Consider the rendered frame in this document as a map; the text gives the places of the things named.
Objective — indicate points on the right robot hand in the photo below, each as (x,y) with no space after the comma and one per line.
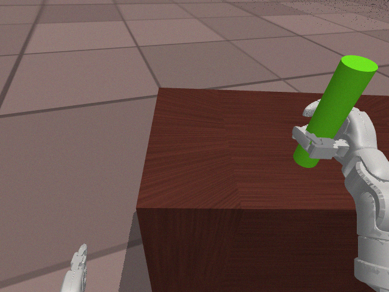
(357,132)

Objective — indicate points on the can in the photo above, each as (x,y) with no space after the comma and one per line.
(348,82)

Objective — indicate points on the right robot arm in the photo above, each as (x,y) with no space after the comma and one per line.
(366,173)

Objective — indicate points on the left robot hand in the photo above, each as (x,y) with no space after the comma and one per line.
(75,279)

